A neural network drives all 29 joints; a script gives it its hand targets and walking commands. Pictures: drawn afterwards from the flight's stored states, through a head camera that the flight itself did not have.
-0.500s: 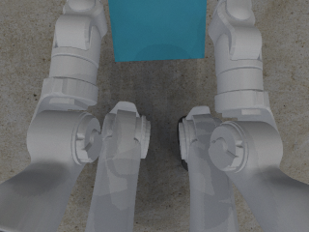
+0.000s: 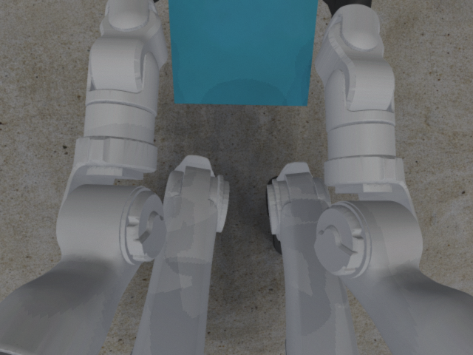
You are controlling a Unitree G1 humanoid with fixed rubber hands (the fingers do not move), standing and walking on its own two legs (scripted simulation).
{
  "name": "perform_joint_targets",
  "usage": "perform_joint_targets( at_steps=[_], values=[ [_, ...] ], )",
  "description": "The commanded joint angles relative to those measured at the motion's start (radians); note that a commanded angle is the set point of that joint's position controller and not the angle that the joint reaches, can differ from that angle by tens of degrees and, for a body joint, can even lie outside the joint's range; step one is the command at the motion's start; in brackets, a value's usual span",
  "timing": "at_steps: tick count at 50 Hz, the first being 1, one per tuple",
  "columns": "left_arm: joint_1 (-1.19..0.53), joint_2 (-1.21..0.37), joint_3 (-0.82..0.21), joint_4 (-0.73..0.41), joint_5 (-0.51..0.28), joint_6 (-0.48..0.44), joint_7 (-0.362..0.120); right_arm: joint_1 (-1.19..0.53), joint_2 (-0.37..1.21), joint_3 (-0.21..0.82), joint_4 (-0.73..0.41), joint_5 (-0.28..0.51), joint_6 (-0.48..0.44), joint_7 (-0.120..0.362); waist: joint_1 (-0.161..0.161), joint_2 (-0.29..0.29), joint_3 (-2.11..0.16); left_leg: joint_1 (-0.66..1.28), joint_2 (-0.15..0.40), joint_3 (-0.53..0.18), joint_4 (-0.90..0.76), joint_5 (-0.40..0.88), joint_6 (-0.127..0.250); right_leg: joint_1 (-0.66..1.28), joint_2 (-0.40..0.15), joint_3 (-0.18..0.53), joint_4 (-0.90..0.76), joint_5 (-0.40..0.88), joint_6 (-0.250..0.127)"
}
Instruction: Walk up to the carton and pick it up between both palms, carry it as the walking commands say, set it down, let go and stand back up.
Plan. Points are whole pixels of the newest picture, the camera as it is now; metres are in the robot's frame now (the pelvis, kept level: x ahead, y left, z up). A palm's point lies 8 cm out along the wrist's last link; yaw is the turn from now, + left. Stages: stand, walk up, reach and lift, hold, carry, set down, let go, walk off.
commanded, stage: reach and lift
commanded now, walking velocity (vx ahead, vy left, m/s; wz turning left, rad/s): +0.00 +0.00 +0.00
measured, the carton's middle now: (242, 14) +0.55 +0.02 -0.18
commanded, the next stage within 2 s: none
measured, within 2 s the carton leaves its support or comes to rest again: neither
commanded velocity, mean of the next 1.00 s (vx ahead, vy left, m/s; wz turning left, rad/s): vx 0.00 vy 0.00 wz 0.00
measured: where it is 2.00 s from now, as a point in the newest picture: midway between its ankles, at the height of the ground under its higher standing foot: (235, 224)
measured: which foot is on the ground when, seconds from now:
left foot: down 0.00-1.00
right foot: down 0.00-1.00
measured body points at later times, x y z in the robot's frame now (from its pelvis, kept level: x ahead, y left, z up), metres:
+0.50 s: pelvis +0.00 +0.00 +0.04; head +0.30 +0.02 +0.37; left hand +0.53 +0.15 -0.03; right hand +0.54 -0.10 -0.03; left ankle +0.16 +0.13 -0.43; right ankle +0.14 -0.13 -0.43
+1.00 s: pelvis +0.06 +0.01 +0.12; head +0.26 +0.03 +0.52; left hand +0.51 +0.15 +0.06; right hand +0.52 -0.10 +0.07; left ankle +0.16 +0.13 -0.43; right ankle +0.14 -0.13 -0.43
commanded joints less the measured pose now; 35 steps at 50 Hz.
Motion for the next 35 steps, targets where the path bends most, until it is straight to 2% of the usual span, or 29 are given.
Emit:
perform_joint_targets(
  at_steps=[1, 2, 4, 5, 6, 7, 9, 10, 11, 13, 14, 15, 17, 18, 19, 20, 21, 22, 23, 24, 25, 26, 27, 29, 31, 32, 33, 34, 35],
  values=[
    [-0.804, -1.117, -0.618, -0.27, -0.23, -0.094, -0.31, -0.625, 1.128, 0.662, 0.034, 0.18, 0.039, 0.307, 0.021, 0.033, -2.368, 0.775, -0.047, 0.18, -0.178, 0.243, 0.043, 0.602, 0.048, -0.144, -0.172, 0.235, -0.064],
    [-0.828, -1.1, -0.602, -0.277, -0.235, -0.083, -0.306, -0.664, 1.098, 0.665, 0.029, 0.201, 0.051, 0.306, 0.035, 0.041, -2.407, 0.809, -0.037, 0.184, -0.191, 0.249, 0.037, 0.628, 0.046, -0.137, -0.184, 0.238, -0.064],
    [-0.752, -1.104, -0.56, -0.118, -0.178, -0.075, -0.302, -0.633, 1.05, 0.593, 0.146, 0.144, 0.047, 0.302, 0.001, 0.044, -2.19, 0.71, -0.028, 0.177, -0.204, 0.139, 0.039, 0.506, 0.045, -0.161, -0.195, 0.137, -0.066],
    [-0.709, -1.149, -0.577, -0.174, -0.194, -0.074, -0.303, -0.64, 1.086, 0.648, 0.043, 0.177, 0.044, 0.3, 0.027, 0.039, -2.275, 0.775, -0.041, 0.182, -0.229, 0.162, 0.045, 0.598, 0.056, -0.147, -0.211, 0.167, -0.061],
    [-0.788, -1.143, -0.599, -0.213, -0.218, -0.074, -0.306, -0.67, 1.074, 0.644, 0.015, 0.173, 0.04, 0.296, -0.016, 0.036, -2.338, 0.77, -0.046, 0.18, -0.218, 0.17, 0.036, 0.629, 0.051, -0.153, -0.209, 0.181, -0.064],
    [-0.776, -1.114, -0.557, -0.135, -0.194, -0.07, -0.313, -0.647, 1.081, 0.625, 0.113, 0.161, 0.046, 0.297, 0.015, 0.029, -2.207, 0.712, -0.031, 0.185, -0.231, 0.11, 0.044, 0.593, 0.041, -0.137, -0.23, 0.131, -0.06],
    [-0.724, -1.146, -0.566, -0.128, -0.174, -0.072, -0.315, -0.654, 1.105, 0.656, 0.065, 0.177, 0.036, 0.304, 0.039, 0.045, -2.207, 0.748, -0.033, 0.193, -0.241, 0.146, 0.046, 0.593, 0.049, -0.129, -0.245, 0.146, -0.056],
    [-0.803, -1.123, -0.568, -0.2, -0.197, -0.079, -0.317, -0.644, 1.111, 0.653, 0.07, 0.176, 0.042, 0.299, 0.035, -0.001, -2.268, 0.737, -0.035, 0.186, -0.239, 0.152, 0.048, 0.662, 0.04, -0.127, -0.254, 0.165, -0.057],
    [-0.771, -1.14, -0.565, -0.152, -0.177, -0.068, -0.321, -0.656, 1.095, 0.637, 0.062, 0.177, 0.038, 0.298, 0.027, 0.049, -2.29, 0.741, -0.034, 0.187, -0.238, 0.135, 0.041, 0.659, 0.041, -0.12, -0.25, 0.154, -0.068],
    [-0.707, -1.11, -0.503, -0.068, -0.146, -0.067, -0.322, -0.636, 1.106, 0.597, 0.163, 0.143, 0.05, 0.303, 0.03, 0.007, -2.103, 0.681, -0.035, 0.185, -0.275, 0.058, 0.054, 0.559, 0.039, -0.137, -0.281, 0.078, -0.053],
    [-0.695, -1.209, -0.615, -0.198, -0.201, -0.068, -0.32, -0.605, 1.161, 0.674, 0.024, 0.189, 0.045, 0.301, 0.01, 0.019, -2.36, 0.867, -0.043, 0.169, -0.281, 0.208, 0.041, 0.713, 0.057, -0.139, -0.282, 0.212, -0.057],
    [-0.695, -1.178, -0.566, -0.12, -0.18, -0.056, -0.315, -0.653, 1.118, 0.649, 0.058, 0.175, 0.045, 0.299, 0.029, 0.045, -2.291, 0.823, -0.052, 0.173, -0.278, 0.197, 0.045, 0.637, 0.051, -0.146, -0.272, 0.191, -0.058],
    [-0.67, -1.157, -0.502, -0.028, -0.133, -0.061, -0.333, -0.586, 1.112, 0.579, 0.201, 0.123, 0.046, 0.31, 0.013, 0.013, -2.089, 0.688, -0.027, 0.172, -0.282, 0.073, 0.055, 0.573, 0.035, -0.124, -0.298, 0.084, -0.061],
    [-0.628, -1.248, -0.601, -0.137, -0.182, -0.069, -0.33, -0.529, 1.185, 0.654, 0.088, 0.157, 0.037, 0.309, 0.019, 0.048, -2.29, 0.863, -0.049, 0.165, -0.305, 0.208, 0.044, 0.679, 0.057, -0.137, -0.303, 0.209, -0.059],
    [-0.722, -1.176, -0.572, -0.136, -0.178, -0.063, -0.329, -0.584, 1.114, 0.605, 0.12, 0.158, 0.036, 0.313, 0.006, 0.081, -2.193, 0.783, -0.037, 0.169, -0.287, 0.193, 0.034, 0.581, 0.041, -0.126, -0.3, 0.18, -0.069],
    [-0.642, -1.219, -0.556, -0.064, -0.163, -0.064, -0.328, -0.609, 1.132, 0.639, 0.087, 0.152, 0.03, 0.311, 0.041, 0.034, -2.235, 0.807, -0.045, 0.174, -0.291, 0.182, 0.043, 0.643, 0.046, -0.128, -0.305, 0.18, -0.059],
    [-0.64, -1.208, -0.549, -0.069, -0.167, -0.06, -0.33, -0.647, 1.12, 0.628, 0.058, 0.166, 0.032, 0.307, 0.008, 0.024, -2.167, 0.78, -0.037, 0.167, -0.298, 0.151, 0.048, 0.622, 0.044, -0.127, -0.319, 0.148, -0.053],
    [-0.692, -1.209, -0.58, -0.152, -0.2, -0.068, -0.325, -0.639, 1.155, 0.659, 0.043, 0.186, 0.041, 0.302, 0.016, 0.025, -2.248, 0.81, -0.045, 0.166, -0.319, 0.147, 0.052, 0.675, 0.043, -0.13, -0.324, 0.166, -0.058],
    [-0.722, -1.167, -0.556, -0.118, -0.175, -0.069, -0.327, -0.583, 1.15, 0.619, 0.14, 0.166, 0.047, 0.303, -0.01, 0.043, -2.112, 0.735, -0.03, 0.171, -0.313, 0.115, 0.049, 0.609, 0.039, -0.129, -0.321, 0.131, -0.06],
    [-0.662, -1.166, -0.504, -0.026, -0.133, -0.064, -0.327, -0.592, 1.127, 0.599, 0.174, 0.153, 0.041, 0.311, 0.043, 0.033, -2.048, 0.72, -0.029, 0.172, -0.33, 0.069, 0.049, 0.584, 0.038, -0.125, -0.343, 0.086, -0.061],
    [-0.643, -1.22, -0.569, -0.112, -0.161, -0.064, -0.325, -0.604, 1.153, 0.643, 0.045, 0.171, 0.037, 0.304, 0.016, 0.031, -2.172, 0.808, -0.035, 0.176, -0.333, 0.151, 0.05, 0.674, 0.049, -0.128, -0.348, 0.154, -0.05],
    [-0.677, -1.228, -0.555, -0.106, -0.161, -0.066, -0.323, -0.607, 1.151, 0.62, 0.099, 0.164, 0.041, 0.299, 0.033, 0.064, -2.148, 0.786, -0.042, 0.184, -0.332, 0.126, 0.037, 0.691, 0.045, -0.126, -0.356, 0.137, -0.065],
    [-0.608, -1.201, -0.47, -0.007, -0.118, -0.057, -0.323, -0.577, 1.155, 0.579, 0.164, 0.133, 0.05, 0.299, 0.041, -0.002, -2.029, 0.718, -0.042, 0.173, -0.347, 0.067, 0.055, 0.657, 0.044, -0.131, -0.366, 0.082, -0.052],
    [-0.509, -1.278, -0.537, -0.011, -0.141, -0.069, -0.331, -0.477, 1.197, 0.594, 0.144, 0.126, 0.04, 0.302, -0.007, 0.025, -2.024, 0.75, -0.044, 0.165, -0.36, 0.148, 0.044, 0.668, 0.048, -0.129, -0.38, 0.164, -0.048],
    [-0.489, -1.252, -0.455, 0.074, -0.091, -0.078, -0.333, -0.446, 1.211, 0.531, 0.26, 0.098, 0.032, 0.309, 0.035, 0.06, -1.818, 0.71, -0.041, 0.171, -0.385, 0.126, 0.053, 0.554, 0.042, -0.123, -0.405, 0.123, -0.045],
    [-0.427, -1.259, -0.418, 0.127, -0.059, -0.08, -0.334, -0.411, 1.202, 0.496, 0.295, 0.078, 0.016, 0.313, 0.023, 0.059, -1.712, 0.665, -0.036, 0.165, -0.392, 0.129, 0.045, 0.529, 0.04, -0.119, -0.429, 0.118, -0.058],
    [-0.387, -1.278, -0.443, 0.084, -0.083, -0.092, -0.33, -0.422, 1.225, 0.534, 0.235, 0.114, 0.007, 0.318, 0.058, 0.044, -1.741, 0.748, -0.041, 0.158, -0.422, 0.179, 0.054, 0.554, 0.049, -0.116, -0.441, 0.149, -0.047],
    [-0.412, -1.337, -0.474, 0.051, -0.105, -0.096, -0.326, -0.321, 1.232, 0.503, 0.251, 0.076, 0.006, 0.317, -0.021, 0.052, -1.786, 0.77, -0.037, 0.159, -0.419, 0.221, 0.033, 0.626, 0.048, -0.107, -0.46, 0.2, -0.051],
    [-0.368, -1.261, -0.344, 0.187, -0.038, -0.102, -0.33, -0.349, 1.145, 0.421, 0.331, 0.042, -0.005, 0.318, 0.01, 0.06, -1.567, 0.645, -0.038, 0.159, -0.419, 0.111, 0.048, 0.471, 0.038, -0.112, -0.453, 0.103, -0.048]
  ],
)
